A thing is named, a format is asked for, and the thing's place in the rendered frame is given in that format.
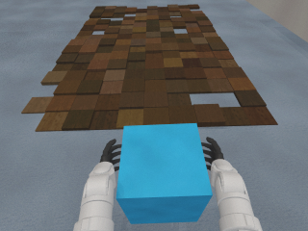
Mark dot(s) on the robot left hand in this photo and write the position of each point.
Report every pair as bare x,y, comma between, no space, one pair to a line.
107,155

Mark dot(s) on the robot right hand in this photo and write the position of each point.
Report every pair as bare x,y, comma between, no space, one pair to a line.
215,152

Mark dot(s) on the right robot forearm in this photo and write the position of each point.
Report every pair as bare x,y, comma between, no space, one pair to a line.
233,202

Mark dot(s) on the carton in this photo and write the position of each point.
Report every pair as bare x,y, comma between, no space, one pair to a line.
162,175

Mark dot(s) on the left robot forearm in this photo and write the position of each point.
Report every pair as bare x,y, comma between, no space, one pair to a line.
96,210

